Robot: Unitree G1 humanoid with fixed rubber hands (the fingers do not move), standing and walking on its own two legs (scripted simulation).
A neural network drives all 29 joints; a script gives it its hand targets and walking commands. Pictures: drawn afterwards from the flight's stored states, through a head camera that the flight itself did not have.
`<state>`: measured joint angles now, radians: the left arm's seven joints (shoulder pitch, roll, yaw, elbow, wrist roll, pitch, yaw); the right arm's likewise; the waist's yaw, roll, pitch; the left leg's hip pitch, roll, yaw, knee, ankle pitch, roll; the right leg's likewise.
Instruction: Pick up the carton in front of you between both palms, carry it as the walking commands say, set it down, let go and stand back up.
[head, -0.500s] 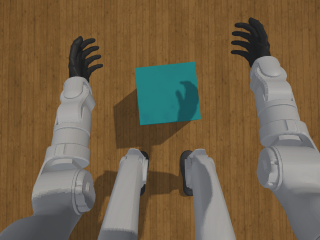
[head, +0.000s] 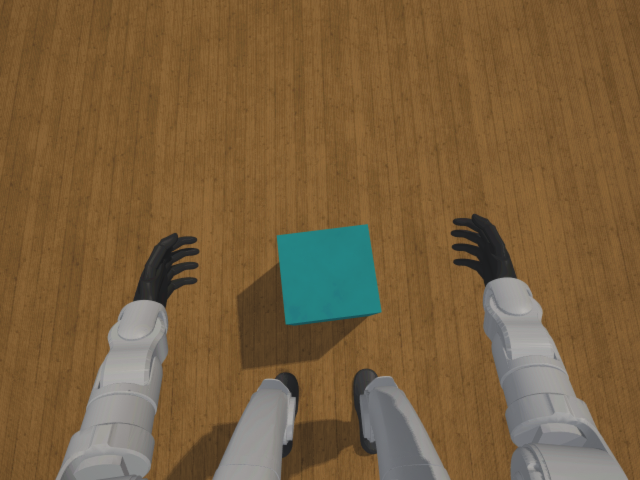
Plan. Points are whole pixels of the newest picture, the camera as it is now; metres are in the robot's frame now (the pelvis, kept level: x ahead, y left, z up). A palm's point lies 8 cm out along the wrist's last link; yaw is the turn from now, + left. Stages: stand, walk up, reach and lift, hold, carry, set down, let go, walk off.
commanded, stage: let go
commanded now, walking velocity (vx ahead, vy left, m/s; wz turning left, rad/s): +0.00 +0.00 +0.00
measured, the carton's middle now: (327, 279) +0.39 +0.00 -0.59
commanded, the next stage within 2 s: stand in 0.88 s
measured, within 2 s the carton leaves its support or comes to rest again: neither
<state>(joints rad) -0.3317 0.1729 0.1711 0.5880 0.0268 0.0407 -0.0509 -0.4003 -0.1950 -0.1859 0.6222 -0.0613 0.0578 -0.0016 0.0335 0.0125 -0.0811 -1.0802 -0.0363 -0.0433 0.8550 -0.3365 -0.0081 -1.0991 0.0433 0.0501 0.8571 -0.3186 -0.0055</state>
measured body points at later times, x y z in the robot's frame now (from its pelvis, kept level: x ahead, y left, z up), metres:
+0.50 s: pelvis +0.04 +0.00 +0.06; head +0.08 +0.00 +0.51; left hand +0.21 +0.24 -0.01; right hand +0.22 -0.23 -0.02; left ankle +0.01 +0.12 -0.68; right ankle +0.02 -0.11 -0.68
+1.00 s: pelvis +0.03 +0.01 +0.06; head +0.03 +0.01 +0.51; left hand +0.20 +0.27 -0.02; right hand +0.19 -0.25 -0.03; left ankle +0.01 +0.12 -0.68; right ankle +0.02 -0.11 -0.68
